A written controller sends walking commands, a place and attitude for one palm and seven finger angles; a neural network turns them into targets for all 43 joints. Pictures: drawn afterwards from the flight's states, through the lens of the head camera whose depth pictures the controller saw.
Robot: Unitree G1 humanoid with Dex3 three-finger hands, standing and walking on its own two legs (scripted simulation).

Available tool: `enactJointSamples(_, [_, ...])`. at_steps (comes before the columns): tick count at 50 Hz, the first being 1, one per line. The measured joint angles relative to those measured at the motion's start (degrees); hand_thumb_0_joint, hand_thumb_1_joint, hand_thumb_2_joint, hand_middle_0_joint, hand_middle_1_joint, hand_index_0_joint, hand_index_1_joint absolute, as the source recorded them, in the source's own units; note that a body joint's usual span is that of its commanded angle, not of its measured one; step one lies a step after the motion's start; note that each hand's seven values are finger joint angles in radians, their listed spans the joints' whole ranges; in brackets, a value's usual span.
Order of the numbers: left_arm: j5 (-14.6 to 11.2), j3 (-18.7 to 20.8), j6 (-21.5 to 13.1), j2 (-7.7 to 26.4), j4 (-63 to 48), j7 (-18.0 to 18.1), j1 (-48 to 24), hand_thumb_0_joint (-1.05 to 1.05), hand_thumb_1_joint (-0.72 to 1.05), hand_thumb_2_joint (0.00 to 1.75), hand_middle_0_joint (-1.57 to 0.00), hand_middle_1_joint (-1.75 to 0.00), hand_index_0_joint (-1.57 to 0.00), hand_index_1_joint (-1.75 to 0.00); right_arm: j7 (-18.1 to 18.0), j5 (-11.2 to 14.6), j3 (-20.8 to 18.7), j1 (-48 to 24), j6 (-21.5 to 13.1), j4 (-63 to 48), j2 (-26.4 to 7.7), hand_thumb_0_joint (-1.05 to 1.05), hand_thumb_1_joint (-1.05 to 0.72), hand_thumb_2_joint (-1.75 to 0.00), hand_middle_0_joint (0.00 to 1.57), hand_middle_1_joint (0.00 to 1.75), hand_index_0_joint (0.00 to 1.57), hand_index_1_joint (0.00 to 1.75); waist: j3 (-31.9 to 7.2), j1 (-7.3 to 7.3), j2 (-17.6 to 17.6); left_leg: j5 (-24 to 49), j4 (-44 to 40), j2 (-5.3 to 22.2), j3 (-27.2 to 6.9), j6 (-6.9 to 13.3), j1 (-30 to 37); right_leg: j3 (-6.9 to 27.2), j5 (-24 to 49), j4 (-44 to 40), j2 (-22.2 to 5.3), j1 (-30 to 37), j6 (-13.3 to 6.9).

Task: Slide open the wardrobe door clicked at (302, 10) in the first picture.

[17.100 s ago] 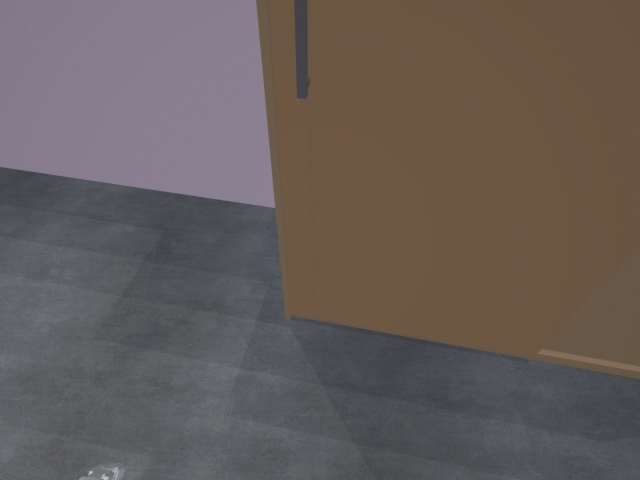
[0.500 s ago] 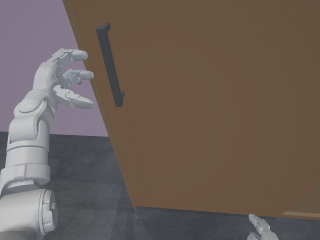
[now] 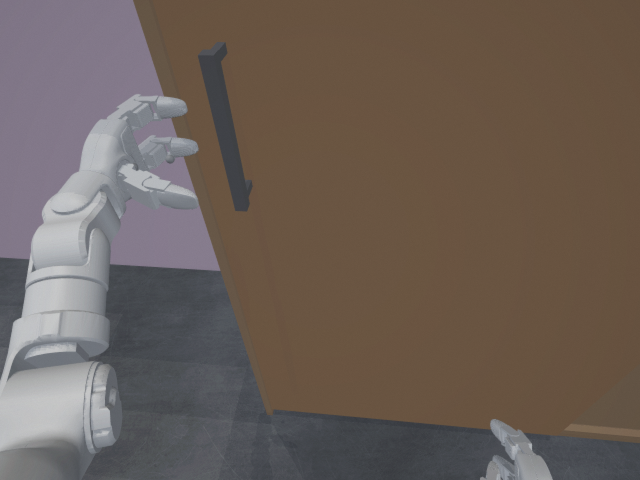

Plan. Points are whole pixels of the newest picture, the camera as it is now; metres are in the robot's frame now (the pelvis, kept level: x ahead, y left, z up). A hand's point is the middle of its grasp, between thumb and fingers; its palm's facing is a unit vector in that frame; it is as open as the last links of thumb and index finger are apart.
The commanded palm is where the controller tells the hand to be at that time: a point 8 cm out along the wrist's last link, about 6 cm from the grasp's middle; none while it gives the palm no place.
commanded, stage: move the hooked fingers beside the handle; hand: left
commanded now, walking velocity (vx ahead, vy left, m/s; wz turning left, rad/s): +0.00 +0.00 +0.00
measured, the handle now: (231, 134) +0.47 +0.13 +0.23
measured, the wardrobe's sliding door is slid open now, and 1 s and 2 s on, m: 0.00 0.00 0.00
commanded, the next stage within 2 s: feel for the door with the fingertips in 0.06 s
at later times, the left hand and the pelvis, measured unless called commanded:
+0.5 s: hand (194, 159) +0.40 +0.16 +0.24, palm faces -0.06 -1.00 -0.01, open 14.0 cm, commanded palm +0.38 +0.21 +0.24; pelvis +0.00 +0.00 +0.00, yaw +0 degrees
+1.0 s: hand (199, 150) +0.42 +0.16 +0.24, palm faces -0.03 -1.00 -0.03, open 13.9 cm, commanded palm +0.39 +0.21 +0.24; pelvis +0.00 +0.00 +0.00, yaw +0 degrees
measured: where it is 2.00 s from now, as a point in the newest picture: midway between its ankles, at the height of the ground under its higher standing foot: outside the picture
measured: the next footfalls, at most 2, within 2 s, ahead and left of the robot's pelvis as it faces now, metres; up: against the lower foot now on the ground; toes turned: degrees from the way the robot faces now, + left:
none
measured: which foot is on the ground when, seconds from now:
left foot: down 0.00-1.00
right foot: down 0.00-1.00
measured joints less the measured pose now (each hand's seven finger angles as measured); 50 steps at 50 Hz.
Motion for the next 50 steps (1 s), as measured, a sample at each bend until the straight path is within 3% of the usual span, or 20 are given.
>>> enactJointSamples(8, [0.08, 1.25, -1.26, 0.79, -1.82, -0.71, 1.34, -0.01, -0.50, 0.30, -0.30, -1.20, -0.30, -1.20, 0.12, -0.06, -0.55, 1.86, 0.08, 0.11, -0.47, 0.01, -0.90, -0.90, 0.20, 0.30, 0.20, 0.30, 0.27, -0.32, -0.04, -0.12, -0.38, 0.20, 0.28, -0.08, 0.46, 0.29, 0.12, -0.59, 0.21, 0.41, -0.08])
enactJointSamples(13, [-0.64, 0.75, -0.01, 0.17, -4.04, -0.91, 2.56, -0.01, -0.50, 0.30, -0.30, -1.20, -0.30, -1.20, 0.37, 0.20, -0.87, 2.21, 0.20, 0.31, -0.74, 0.01, -0.90, -0.90, 0.20, 0.30, 0.20, 0.30, -0.15, 0.05, 0.18, -0.41, -0.22, 0.16, 0.33, -0.05, 0.60, 0.34, -0.10, -0.53, 0.16, 0.59, -0.01])
enactJointSamples(25, [-0.74, -2.40, 2.86, -5.02, -9.77, 3.08, 3.36, -0.01, -0.50, 0.30, -0.30, -1.20, -0.30, -1.20, 0.70, -0.18, -0.28, -1.25, 0.59, -0.12, 0.57, 0.01, -0.90, -0.90, 0.20, 0.30, 0.20, 0.30, -0.22, 0.90, 0.03, -0.39, -0.22, -0.05, 0.20, -0.05, 0.97, 0.23, -0.37, -0.11, -0.04, 0.84, 0.01])
enactJointSamples(30, [-0.09, -2.64, 4.13, -5.23, -8.30, 4.74, 2.29, -0.01, -0.50, 0.30, -0.30, -1.20, -0.30, -1.20, 0.78, -0.35, 0.26, -2.65, 1.49, -0.66, 1.22, 0.01, -0.90, -0.90, 0.20, 0.30, 0.20, 0.30, -0.33, 0.73, -0.01, -0.29, -0.26, 0.07, 0.17, -0.15, 0.96, 0.22, -0.35, -0.04, 0.08, 0.76, -0.09])
enactJointSamples(41, [0.55, -3.43, 2.00, -3.85, -1.70, 4.43, -2.62, -0.01, -0.50, 0.30, -0.30, -1.20, -0.30, -1.20, 0.22, -0.28, -0.25, -0.93, 1.86, 0.45, 0.57, 0.01, -0.90, -0.90, 0.20, 0.30, 0.21, 0.30, 0.11, 0.47, -0.23, -0.22, -0.01, 0.12, -0.45, -0.28, 0.16, -0.37, -0.30, -0.16, 0.19, 0.38, -0.26])
enactJointSamples(50, [0.65, -3.49, 0.71, -4.24, -1.65, 4.88, -2.31, -0.01, -0.50, 0.30, -0.33, -1.23, -0.31, -1.21, 0.53, -0.30, -1.17, 1.74, 1.80, 1.86, -0.03, 0.01, -0.90, -0.90, 0.20, 0.30, 0.20, 0.30, 0.13, 0.45, -0.04, -0.14, -0.21, 0.02, -0.32, -0.16, 0.24, -0.23, -0.20, -0.29, 0.09, 0.37, -0.18])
